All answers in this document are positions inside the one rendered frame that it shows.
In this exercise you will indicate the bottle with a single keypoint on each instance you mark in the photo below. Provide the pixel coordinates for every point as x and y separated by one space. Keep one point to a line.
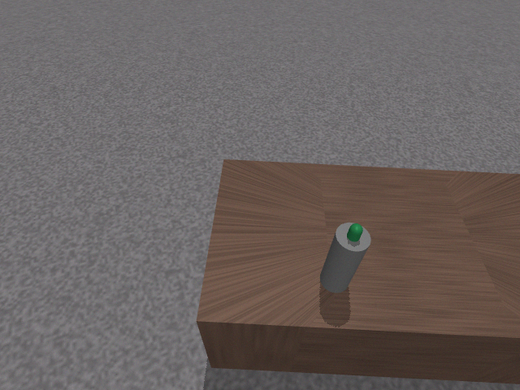
347 250

